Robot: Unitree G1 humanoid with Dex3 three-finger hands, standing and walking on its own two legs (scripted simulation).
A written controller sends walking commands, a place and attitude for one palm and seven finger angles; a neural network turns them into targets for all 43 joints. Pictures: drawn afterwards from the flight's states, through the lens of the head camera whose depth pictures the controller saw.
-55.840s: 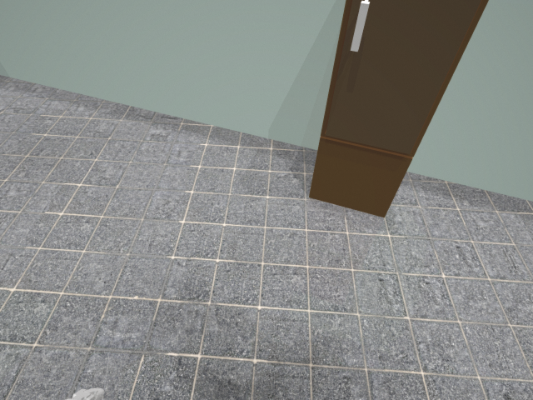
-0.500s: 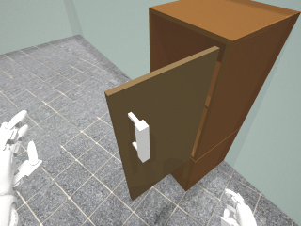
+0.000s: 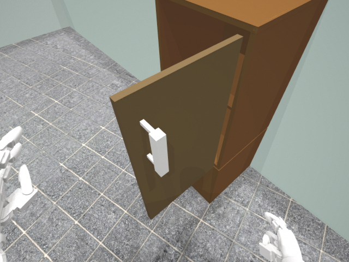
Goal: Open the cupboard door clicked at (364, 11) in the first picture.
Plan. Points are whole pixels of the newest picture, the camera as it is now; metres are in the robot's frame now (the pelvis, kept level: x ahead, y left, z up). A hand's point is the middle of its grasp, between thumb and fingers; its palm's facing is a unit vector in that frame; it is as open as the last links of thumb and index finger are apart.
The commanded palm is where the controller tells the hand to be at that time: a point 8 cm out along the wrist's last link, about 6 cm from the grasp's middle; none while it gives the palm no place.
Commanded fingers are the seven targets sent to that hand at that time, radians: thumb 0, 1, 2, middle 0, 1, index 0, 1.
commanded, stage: step back with the hand held close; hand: left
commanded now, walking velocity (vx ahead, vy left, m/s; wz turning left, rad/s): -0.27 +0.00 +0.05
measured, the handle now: (153, 148) +0.33 +0.08 +0.10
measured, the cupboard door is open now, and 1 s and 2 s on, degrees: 90 90 90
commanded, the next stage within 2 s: stop stepping back and stand still in 0.80 s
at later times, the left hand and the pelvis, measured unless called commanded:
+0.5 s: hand out of the picture +0.10 +0.28 +0.15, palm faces +0.48 -0.76 -0.44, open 7.4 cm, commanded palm +0.04 +0.32 +0.17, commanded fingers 0.00 0.90 0.90 -0.20 -0.30 -0.20 -0.30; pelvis -0.09 +0.02 -0.02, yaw +1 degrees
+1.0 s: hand out of the picture +0.03 +0.28 +0.15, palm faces +0.38 -0.80 -0.47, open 7.4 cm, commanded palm -0.04 +0.32 +0.17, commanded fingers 0.00 0.90 0.90 -0.20 -0.30 -0.20 -0.30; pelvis -0.18 +0.02 -0.01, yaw +1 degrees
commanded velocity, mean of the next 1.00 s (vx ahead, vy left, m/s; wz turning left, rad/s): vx -0.27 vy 0.00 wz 0.02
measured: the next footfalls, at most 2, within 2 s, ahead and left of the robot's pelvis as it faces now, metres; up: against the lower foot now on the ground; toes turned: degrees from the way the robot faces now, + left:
right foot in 0.78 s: -0.13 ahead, -0.11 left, +0.00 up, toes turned +3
left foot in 0.98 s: -0.20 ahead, +0.16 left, +0.00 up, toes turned +5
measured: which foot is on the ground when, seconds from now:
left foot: down 0.00-0.78, up 0.80-0.96, down 0.98-1.00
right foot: down 0.00-0.60, up 0.62-0.76, down 0.78-1.00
